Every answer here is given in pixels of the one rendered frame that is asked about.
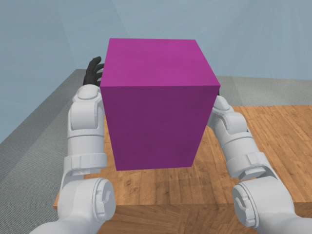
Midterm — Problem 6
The pedestal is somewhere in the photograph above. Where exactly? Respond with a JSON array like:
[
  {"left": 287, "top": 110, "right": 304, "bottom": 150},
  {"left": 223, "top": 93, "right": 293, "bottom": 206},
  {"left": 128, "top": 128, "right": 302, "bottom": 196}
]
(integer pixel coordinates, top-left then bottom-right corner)
[{"left": 53, "top": 105, "right": 312, "bottom": 234}]

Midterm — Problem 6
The left robot upper arm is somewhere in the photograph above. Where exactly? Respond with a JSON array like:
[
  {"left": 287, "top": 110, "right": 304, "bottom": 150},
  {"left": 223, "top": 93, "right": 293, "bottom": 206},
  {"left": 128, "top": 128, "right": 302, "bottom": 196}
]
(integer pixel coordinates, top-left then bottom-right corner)
[{"left": 29, "top": 177, "right": 116, "bottom": 234}]

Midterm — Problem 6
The carton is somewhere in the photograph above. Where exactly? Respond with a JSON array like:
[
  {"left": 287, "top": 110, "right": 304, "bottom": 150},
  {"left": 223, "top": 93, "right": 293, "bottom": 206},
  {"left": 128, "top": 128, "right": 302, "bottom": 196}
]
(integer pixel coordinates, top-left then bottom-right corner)
[{"left": 100, "top": 38, "right": 221, "bottom": 171}]

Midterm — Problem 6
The right robot forearm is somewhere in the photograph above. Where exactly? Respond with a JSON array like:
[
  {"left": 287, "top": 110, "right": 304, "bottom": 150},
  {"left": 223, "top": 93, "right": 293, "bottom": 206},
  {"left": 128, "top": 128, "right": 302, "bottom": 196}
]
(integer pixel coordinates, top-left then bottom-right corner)
[{"left": 207, "top": 96, "right": 295, "bottom": 211}]

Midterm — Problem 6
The robot left hand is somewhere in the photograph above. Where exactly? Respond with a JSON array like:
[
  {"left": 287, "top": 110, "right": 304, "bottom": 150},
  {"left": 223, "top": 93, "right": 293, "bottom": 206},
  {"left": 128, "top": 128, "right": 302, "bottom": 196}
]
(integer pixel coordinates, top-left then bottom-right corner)
[{"left": 83, "top": 56, "right": 104, "bottom": 87}]

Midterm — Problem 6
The left robot forearm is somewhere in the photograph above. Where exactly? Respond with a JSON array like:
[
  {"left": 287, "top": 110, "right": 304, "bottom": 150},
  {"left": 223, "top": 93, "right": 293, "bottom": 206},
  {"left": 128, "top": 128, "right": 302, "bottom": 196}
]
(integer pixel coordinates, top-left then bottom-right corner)
[{"left": 58, "top": 84, "right": 107, "bottom": 213}]

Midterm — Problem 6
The right robot upper arm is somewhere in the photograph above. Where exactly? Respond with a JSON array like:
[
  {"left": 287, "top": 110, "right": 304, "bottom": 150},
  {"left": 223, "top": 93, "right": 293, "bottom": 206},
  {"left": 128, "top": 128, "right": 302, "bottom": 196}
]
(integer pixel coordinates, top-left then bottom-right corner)
[{"left": 232, "top": 176, "right": 312, "bottom": 234}]

